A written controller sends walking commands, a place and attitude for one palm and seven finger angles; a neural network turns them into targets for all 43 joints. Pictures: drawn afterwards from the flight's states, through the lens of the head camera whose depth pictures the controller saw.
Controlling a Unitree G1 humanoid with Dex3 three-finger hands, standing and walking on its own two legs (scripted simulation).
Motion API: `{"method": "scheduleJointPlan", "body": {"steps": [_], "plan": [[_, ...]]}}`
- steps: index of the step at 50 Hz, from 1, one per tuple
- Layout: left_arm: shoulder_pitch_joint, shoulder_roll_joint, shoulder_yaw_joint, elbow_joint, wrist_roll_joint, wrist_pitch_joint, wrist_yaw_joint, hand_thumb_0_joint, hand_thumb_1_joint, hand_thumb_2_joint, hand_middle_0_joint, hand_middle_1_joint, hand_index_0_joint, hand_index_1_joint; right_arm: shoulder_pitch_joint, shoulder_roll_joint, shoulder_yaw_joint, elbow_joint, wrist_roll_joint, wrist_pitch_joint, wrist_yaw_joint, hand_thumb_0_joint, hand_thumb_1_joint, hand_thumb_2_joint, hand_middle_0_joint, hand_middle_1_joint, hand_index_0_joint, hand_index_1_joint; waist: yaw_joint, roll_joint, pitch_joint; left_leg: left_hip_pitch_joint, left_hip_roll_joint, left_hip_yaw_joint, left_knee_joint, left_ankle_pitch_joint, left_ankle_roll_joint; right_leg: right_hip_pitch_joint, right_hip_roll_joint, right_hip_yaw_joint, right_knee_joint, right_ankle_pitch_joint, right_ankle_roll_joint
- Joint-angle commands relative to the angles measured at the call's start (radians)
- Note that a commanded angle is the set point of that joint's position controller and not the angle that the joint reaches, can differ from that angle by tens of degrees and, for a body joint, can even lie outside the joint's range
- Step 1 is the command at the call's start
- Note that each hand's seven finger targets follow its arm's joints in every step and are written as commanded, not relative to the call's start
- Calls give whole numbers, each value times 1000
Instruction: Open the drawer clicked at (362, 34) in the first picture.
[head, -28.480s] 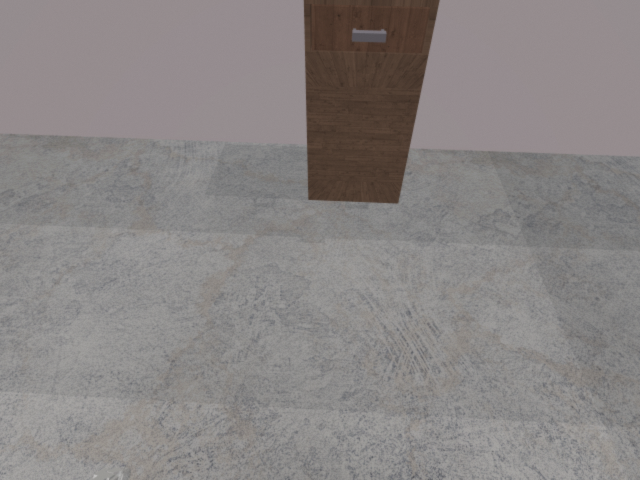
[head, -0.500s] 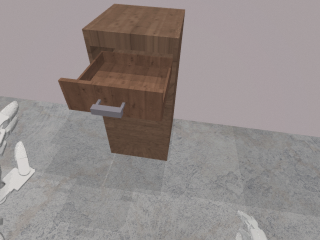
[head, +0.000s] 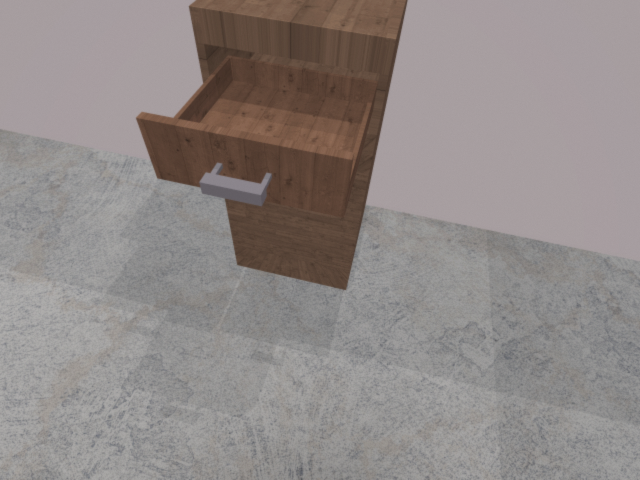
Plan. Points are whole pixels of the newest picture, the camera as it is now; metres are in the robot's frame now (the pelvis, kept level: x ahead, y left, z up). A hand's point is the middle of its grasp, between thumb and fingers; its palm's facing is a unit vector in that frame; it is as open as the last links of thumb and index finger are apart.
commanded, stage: let the arm hang, fingers relaxed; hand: left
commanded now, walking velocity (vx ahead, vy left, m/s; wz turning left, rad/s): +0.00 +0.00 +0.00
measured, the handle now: (238, 181) +0.58 +0.18 +0.00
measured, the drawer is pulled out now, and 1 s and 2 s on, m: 0.30 0.30 0.30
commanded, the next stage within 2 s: look to check the result in 0.68 s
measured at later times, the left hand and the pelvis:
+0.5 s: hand out of the picture +0.03 +0.20 -0.17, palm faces -0.01 -0.97 -0.23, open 7.3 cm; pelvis +0.00 +0.02 +0.00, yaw -2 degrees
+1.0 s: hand out of the picture +0.07 +0.24 -0.16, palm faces -0.04 -0.95 -0.31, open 7.3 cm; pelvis +0.02 +0.01 +0.01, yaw -2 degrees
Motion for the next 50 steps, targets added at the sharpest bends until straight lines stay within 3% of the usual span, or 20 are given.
{"method": "scheduleJointPlan", "body": {"steps": [1, 13, 19, 23, 28, 34, 38, 40, 43, 50], "plan": [[-18, 108, 25, -7, -1, -45, 9, 0, 900, 900, -200, -300, -200, -300, 59, -79, -26, -8, 1, -27, -8, 0, -900, -900, 200, 300, 200, 300, -12, 79, -10, -25, 44, -61, -134, -100, 45, -3, -130, 179, -168, -237, 10], [7, 85, 27, 65, 3, -38, 18, 0, 900, 900, -200, -300, -200, -300, 96, -68, -36, 50, -2, -31, -13, 0, -900, -900, 200, 300, 200, 300, -6, 37, 46, -85, 59, -86, -204, -192, 59, -17, -110, 155, -114, -255, 17], [-24, 97, 35, 46, 7, -44, 20, 0, 900, 900, -200, -300, -200, -300, 68, -74, -45, 46, -3, -36, -10, 0, -900, -900, 200, 300, 200, 300, -6, 44, 59, -83, 52, -77, -197, -167, 58, -20, -115, 168, -111, -232, 16], [-50, 106, 37, 36, 7, -52, 19, 0, 900, 900, -200, -300, -200, -300, 49, -85, -48, 42, -2, -42, -9, 0, -900, -900, 200, 300, 200, 300, -11, 54, 30, -43, 53, -64, -185, -104, 56, -6, -125, 177, -113, -184, 14], [-92, 125, 41, 27, 6, -56, 17, 0, 900, 900, -200, -300, -200, -300, 8, -106, -49, 36, -1, -46, -7, 0, -900, -900, 200, 300, 200, 300, -12, 58, 41, -23, 59, -67, -192, -62, 52, 1, -129, 179, -114, -142, 14], [-131, 159, 45, 24, 5, -63, 13, 0, 900, 900, -200, -300, -200, -300, -37, -149, -54, 35, 0, -50, -6, 0, -900, -900, 200, 300, 200, 300, -13, 44, -7, 18, 62, -63, -186, -3, 49, 45, -137, 186, -121, -88, 13], [-154, 181, 44, 27, 3, -65, 12, 0, 900, 900, -200, -300, -200, -300, -68, -175, -55, 34, 1, -47, -4, 0, -900, -900, 200, 300, 200, 300, -16, 60, -3, 36, 64, -61, -188, -11, 45, 40, -140, 196, -142, -105, 14], [-168, 195, 45, 28, 3, -65, 11, 0, 900, 900, -200, -300, -200, -300, -75, -191, -55, 37, 1, -47, -2, 0, -900, -900, 200, 300, 200, 300, -18, 31, -13, 43, 64, -62, -192, -6, 44, 49, -144, 196, -147, -112, 14], [-181, 210, 46, 29, 3, -70, 12, 0, 900, 900, -200, -300, -200, -300, -94, -207, -57, 38, 1, -49, -2, 0, -900, -900, 200, 300, 200, 300, -20, 44, -51, 76, 70, -60, -185, 42, 45, 73, -148, 196, -144, -43, 16], [-214, 244, 43, 37, 1, -72, 10, 0, 900, 900, -200, -300, -200, -300, -140, -249, -56, 42, 2, -46, 1, 0, -900, -900, 200, 300, 200, 300, -21, 43, -53, 87, 72, -61, -195, 53, 38, 94, -153, 200, -156, -2, 20]]}}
